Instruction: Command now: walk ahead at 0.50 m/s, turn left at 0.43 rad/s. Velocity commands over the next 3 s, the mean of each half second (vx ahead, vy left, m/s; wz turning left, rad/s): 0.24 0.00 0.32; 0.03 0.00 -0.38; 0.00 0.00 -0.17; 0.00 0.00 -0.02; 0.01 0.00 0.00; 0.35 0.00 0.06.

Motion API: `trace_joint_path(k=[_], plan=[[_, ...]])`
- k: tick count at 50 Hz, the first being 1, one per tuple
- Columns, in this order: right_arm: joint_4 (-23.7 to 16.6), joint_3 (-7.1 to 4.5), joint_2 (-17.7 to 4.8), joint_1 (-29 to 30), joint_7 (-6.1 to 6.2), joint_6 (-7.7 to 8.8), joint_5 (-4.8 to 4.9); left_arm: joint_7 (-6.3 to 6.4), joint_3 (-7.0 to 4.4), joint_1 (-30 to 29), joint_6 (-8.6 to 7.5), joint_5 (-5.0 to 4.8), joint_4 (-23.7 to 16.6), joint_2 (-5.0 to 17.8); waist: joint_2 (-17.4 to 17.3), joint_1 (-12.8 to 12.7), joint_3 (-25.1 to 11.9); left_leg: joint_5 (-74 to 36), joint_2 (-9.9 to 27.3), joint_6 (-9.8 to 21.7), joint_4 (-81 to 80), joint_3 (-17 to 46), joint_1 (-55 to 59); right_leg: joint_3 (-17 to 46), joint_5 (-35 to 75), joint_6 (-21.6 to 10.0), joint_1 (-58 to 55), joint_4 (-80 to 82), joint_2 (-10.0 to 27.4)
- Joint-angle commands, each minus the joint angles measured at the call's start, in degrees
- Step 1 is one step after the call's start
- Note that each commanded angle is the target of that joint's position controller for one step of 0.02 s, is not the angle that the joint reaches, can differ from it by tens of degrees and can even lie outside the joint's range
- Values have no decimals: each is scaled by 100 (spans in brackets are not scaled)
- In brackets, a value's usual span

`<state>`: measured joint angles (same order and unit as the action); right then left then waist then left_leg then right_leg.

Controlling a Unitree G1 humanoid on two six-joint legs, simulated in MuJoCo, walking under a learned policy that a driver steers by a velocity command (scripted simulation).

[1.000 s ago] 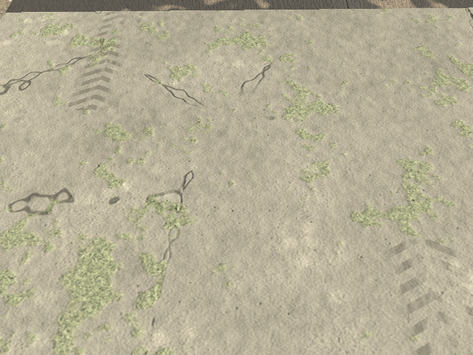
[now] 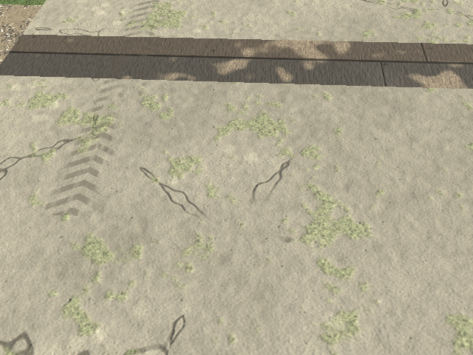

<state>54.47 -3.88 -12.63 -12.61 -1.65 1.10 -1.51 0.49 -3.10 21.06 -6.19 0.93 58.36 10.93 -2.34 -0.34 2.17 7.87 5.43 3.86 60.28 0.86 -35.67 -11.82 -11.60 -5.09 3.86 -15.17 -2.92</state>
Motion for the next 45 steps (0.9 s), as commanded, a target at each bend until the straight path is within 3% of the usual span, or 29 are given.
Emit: trace_joint_path(k=[1, 4, 7, 10, 11, 12, 13, 14, 15, 16, 17, 18, 19, 20, 22, 24, 27, 30, 36, 38, 39, 40, 41, 42, 43, 44, 45], plan=[[-366, 20, -72, 272, -66, 1, 18, 35, -59, 154, -96, -7, -232, 534, 560, 47, 321, -619, 52, -71, -566, -131, -372, 582, 1752, -152, 148, 836, 1545], [-569, 106, 63, 786, -91, 33, 4, 98, -36, 236, -76, -31, -205, 567, 553, -14, 452, -922, -125, -71, -1683, -587, -9, 60, 3147, -67, 51, 535, 1480], [-683, 141, 63, 937, -86, 57, -49, 186, -52, 478, 2, -35, -117, 697, 681, -87, 299, -783, -430, 60, -2277, -1010, 424, -233, 4516, -15, -390, -90, 1555], [-505, 34, -219, 61, -47, 95, -104, 280, -141, 216, 115, -31, -217, 921, 999, 293, -217, -65, -865, 391, -2493, -1077, 1303, -313, 5810, -4, -651, -1485, 1651], [-377, -33, -356, -398, -19, 152, -140, 273, -152, 182, 163, -32, -252, 927, 942, 455, -502, -116, -950, 531, -2861, -924, 1848, -242, 5422, -13, -557, -2335, 1668], [-247, -117, -539, -884, 36, 244, -203, 230, -165, 77, 195, -86, -293, 943, 615, 787, -756, -1205, -816, 699, -3705, -647, 2649, -296, 4167, 158, -145, -3608, 1491], [-250, -251, -1148, -952, 92, 300, -214, 183, -68, 387, 205, -86, -509, 476, -454, 496, -1300, -4764, 724, 1120, -2910, 777, 4215, -255, -636, 334, 1411, -5389, 918], [-391, -329, -1448, -1004, 124, 230, 0, 169, -19, 895, 285, -244, -647, 329, -763, 319, -2354, -6497, 2067, 2302, -3036, 2722, 5319, 640, -2769, 485, 2606, -6888, 144], [-502, -270, -1198, -825, 193, 110, 146, 158, -57, 457, 349, -102, -619, 562, 146, 409, -2131, -5314, 1799, 2165, -3525, 2139, 4528, 1161, -2069, 509, 2655, -6777, 455], [-557, -158, -827, -299, 226, 75, 167, 137, -39, 73, 353, -74, -712, 480, 67, 302, -1276, -4179, 1521, 1951, -3896, 1704, 3677, 1172, -1707, 520, 2782, -6468, 579], [-553, -55, -512, 0, 241, 63, 166, 136, -57, -72, 369, -10, -682, 503, 273, 113, -667, -3588, 1181, 1598, -4197, 1320, 2966, 1197, -1477, 535, 2668, -5932, 732], [-535, -8, -390, 80, 272, 65, 187, 136, -85, -40, 458, 91, -669, 548, 191, -14, -452, -3384, 952, 1376, -4334, 988, 2493, 1218, -1318, 549, 2372, -5536, 802], [-503, 59, -253, 104, 284, 89, 139, 128, -71, 203, 577, 128, -545, 461, 168, -125, -491, -3308, 817, 1224, -4430, 696, 2158, 1208, -1173, 550, 1933, -5272, 789], [-468, 98, -220, 80, 282, 141, 61, 111, -42, 392, 656, 95, -429, 338, 192, -195, -578, -3400, 734, 1144, -4470, 492, 1993, 1208, -1058, 546, 1618, -5054, 716], [-363, 141, -277, 54, 268, 242, -20, 73, -2, 589, 745, 24, -265, 193, 69, -290, -678, -3230, 643, 975, -4569, 147, 1904, 1285, -910, 549, 1296, -4465, 636], [-323, 147, -393, 114, 265, 261, -16, 83, -15, 313, 810, 37, -309, 291, -208, -248, -574, -2416, 584, 775, -4675, -12, 1971, 1300, -788, 544, 1345, -3849, 613], [-355, 80, -623, 52, 321, 138, 28, 86, -63, -252, 857, 50, -514, 496, -364, -38, -470, -744, 724, 775, -4840, 122, 2230, 1197, -816, 532, 1682, -3467, 612], [-389, 25, -696, -37, 398, 13, 37, 59, -76, -526, 861, 45, -672, 481, -276, 80, -320, 141, 961, 942, -4882, 294, 2408, 1114, -1116, 537, 1953, -3352, 629], [-438, -66, -792, -36, 481, -104, 11, 45, -75, -433, 821, -4, -842, 353, -243, 109, -418, -259, 1225, 1032, -4449, 181, 2690, 840, -1548, 402, 1760, -2788, 495], [-454, -105, -886, 57, 492, -143, 29, 25, -74, -199, 786, -23, -852, 314, -258, -32, -515, -665, 1212, 857, -4115, -29, 2626, 700, -1246, 278, 1315, -2111, 397], [-447, -137, -945, 86, 489, -172, 45, 9, -70, -25, 753, -22, -841, 321, -210, -156, -507, -641, 1145, 615, -3855, -238, 2416, 711, -674, 182, 927, -1389, 365], [-424, -153, -894, -9, 459, -201, 29, 5, -110, 29, 714, 6, -862, 523, 147, -168, -348, -171, 947, 208, -3355, -514, 2061, 1184, -249, 35, 667, -522, 523], [-551, -96, -536, -153, 396, -241, 10, 36, -228, 32, 669, 101, -966, 1073, 1413, -15, -337, 1371, 295, -277, -1986, -1078, 1043, 2949, 447, -288, 185, 144, 1772], [-879, -34, -389, 442, 470, -275, 98, 55, -366, 125, 690, 72, -998, 1595, 1946, -261, 192, 2717, -684, -509, -1205, -859, 130, 4106, 2262, -1127, 608, 168, 2636], [-901, -20, -454, 566, 458, -320, 53, 98, -364, 247, 697, 92, -940, 1427, 1180, -225, 180, 2550, -516, -538, -308, -286, 196, 3683, 2618, -1361, 677, 8, 2436], [-837, -46, -494, 459, 413, -324, 88, 117, -321, -86, 702, 10, -998, 1240, 800, -21, 142, 2059, -466, -538, -75, -87, 192, 3137, 2415, -1189, 696, -111, 1990], [-790, -71, -565, 357, 380, -282, 113, 115, -306, -511, 735, 5, -1133, 1201, 707, 148, 115, 1671, -463, -524, -88, -17, 133, 2808, 2303, -933, 625, -167, 1625]])
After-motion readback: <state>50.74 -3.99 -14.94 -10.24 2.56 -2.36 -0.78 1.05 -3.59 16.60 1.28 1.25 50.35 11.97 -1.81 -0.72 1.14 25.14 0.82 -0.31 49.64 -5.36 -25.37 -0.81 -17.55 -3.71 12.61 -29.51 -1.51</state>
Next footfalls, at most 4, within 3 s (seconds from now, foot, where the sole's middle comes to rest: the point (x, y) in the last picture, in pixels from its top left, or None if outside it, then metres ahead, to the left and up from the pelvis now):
0.24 left None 0.27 0.10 -0.78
0.82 right None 0.20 -0.09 -0.78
1.28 left None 0.24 0.11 -0.78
2.76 right None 0.28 -0.11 -0.78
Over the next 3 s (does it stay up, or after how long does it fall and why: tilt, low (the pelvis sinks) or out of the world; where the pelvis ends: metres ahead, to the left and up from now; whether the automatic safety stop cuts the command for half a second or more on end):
stays up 0.34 -0.05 0.00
